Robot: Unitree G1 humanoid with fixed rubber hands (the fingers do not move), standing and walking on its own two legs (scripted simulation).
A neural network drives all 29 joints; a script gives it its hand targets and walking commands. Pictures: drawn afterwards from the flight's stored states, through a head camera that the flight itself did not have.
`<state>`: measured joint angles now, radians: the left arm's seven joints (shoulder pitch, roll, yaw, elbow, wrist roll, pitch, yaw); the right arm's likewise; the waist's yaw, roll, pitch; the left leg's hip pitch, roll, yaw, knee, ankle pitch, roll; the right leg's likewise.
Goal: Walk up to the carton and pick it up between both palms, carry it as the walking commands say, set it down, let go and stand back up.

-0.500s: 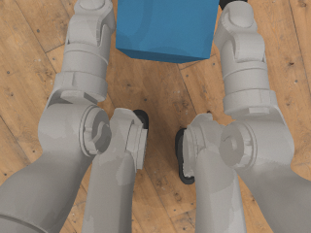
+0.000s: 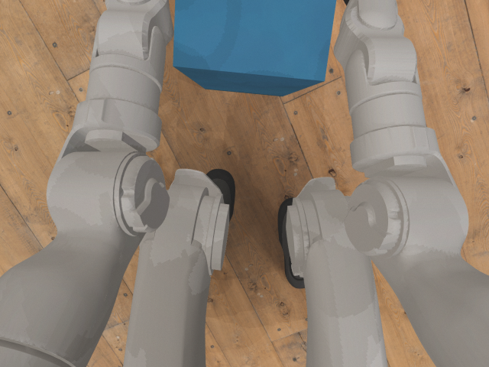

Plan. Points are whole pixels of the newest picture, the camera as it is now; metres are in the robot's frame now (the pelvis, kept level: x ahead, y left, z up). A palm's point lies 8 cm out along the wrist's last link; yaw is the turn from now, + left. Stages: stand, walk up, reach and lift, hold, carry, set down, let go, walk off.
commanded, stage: set down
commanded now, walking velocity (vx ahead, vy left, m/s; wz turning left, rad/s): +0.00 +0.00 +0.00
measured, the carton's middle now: out of the picture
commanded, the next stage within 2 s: none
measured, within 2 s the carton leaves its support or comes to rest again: neither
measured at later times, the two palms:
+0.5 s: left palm out of the picture +0.54 +0.18 -0.15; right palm out of the picture +0.55 -0.07 -0.16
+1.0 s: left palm out of the picture +0.54 +0.18 -0.16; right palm out of the picture +0.55 -0.07 -0.16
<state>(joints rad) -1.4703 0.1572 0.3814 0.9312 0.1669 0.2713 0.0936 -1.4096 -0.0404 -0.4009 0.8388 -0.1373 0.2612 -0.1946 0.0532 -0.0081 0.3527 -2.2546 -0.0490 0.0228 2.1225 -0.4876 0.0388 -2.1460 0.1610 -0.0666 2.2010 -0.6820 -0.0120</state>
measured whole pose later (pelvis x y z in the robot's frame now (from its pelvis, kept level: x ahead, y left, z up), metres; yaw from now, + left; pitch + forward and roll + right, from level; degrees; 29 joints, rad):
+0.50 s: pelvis +0.00 +0.00 -0.01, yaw +1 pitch +34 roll -1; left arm -1.48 0.19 0.43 0.98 0.18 0.23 0.03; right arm -1.43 -0.02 -0.45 0.84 -0.21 0.24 -0.13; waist 0.04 0.00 0.38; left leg -2.25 -0.05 0.03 2.14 -0.49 0.03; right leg -2.15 0.16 -0.06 2.23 -0.68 -0.02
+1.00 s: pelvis +0.00 +0.00 -0.01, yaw +1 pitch +32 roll -1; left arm -1.51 0.20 0.48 1.00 0.21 0.23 0.00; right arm -1.46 -0.02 -0.48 0.86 -0.26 0.23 -0.10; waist 0.04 0.00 0.43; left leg -2.23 -0.05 0.03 2.15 -0.49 0.03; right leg -2.13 0.16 -0.07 2.25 -0.69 -0.02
